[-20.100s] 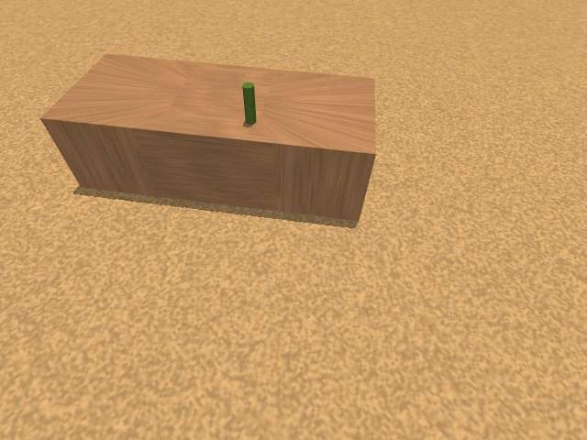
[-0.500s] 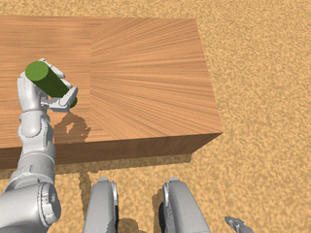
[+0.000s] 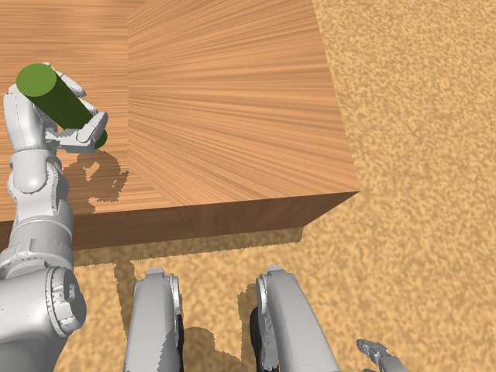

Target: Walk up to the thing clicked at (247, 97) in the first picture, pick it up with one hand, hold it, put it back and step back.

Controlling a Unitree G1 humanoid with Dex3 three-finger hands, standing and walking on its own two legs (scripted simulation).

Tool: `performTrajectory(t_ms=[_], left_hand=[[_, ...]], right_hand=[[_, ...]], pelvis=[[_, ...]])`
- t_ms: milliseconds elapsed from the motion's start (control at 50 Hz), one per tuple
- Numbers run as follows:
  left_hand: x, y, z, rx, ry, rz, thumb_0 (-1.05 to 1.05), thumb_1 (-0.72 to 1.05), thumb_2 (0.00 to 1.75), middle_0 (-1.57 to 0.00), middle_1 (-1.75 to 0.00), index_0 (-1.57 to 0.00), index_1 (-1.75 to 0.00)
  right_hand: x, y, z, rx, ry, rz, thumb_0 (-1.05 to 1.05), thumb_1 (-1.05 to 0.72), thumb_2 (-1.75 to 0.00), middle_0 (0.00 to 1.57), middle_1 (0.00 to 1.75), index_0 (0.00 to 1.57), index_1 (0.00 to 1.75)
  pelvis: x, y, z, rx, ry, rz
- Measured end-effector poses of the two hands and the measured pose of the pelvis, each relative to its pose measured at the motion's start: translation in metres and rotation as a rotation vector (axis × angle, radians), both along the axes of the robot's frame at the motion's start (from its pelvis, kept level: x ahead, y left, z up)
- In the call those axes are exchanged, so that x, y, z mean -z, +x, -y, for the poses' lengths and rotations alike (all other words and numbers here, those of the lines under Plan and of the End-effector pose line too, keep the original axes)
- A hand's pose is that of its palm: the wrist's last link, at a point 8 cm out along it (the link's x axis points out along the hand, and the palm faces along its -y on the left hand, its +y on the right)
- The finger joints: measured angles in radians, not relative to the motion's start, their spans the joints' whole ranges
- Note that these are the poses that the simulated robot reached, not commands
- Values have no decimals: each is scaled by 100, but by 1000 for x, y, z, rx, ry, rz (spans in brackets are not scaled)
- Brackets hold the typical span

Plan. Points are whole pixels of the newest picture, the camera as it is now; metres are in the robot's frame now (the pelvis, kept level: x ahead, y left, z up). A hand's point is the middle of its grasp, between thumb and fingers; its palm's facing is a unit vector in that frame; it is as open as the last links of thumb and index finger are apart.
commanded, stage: lower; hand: left
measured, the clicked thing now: (70, 113) +0.48 +0.23 +0.02
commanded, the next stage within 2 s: loosen in 1.32 s
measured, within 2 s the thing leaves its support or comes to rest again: rests again in 1.20 s
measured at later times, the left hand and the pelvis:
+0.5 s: hand (88, 131) +0.50 +0.23 -0.06, palm faces +0.21 -0.98 -0.02, open 7.2 cm; pelvis -0.01 +0.00 -0.06, yaw -1 degrees
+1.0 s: hand (95, 139) +0.50 +0.23 -0.09, palm faces +0.21 -0.98 -0.03, open 7.2 cm; pelvis -0.02 -0.01 -0.09, yaw -2 degrees
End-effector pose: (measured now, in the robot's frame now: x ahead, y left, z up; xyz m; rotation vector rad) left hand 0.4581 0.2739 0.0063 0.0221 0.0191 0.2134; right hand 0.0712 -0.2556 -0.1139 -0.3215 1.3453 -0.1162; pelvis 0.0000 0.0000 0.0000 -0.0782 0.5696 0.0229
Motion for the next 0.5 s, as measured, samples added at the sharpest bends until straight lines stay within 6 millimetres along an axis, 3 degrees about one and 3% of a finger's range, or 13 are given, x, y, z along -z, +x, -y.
performTrajectory(t_ms=[260,500], left_hand=[[46,3,-3,7,-1,6,-2,-25,121,-92,-129,-100,-132],[62,5,-5,-2,-4,8,-2,-25,121,-92,-129,-100,-132]], right_hand=[[36,-6,6,-17,-13,-33,0,-93,-91,20,30,21,30],[61,-7,5,-21,-7,-27,0,-93,-91,20,30,21,30]], pelvis=[[37,-5,2,12,-2,-42],[59,-11,4,17,-3,-46]])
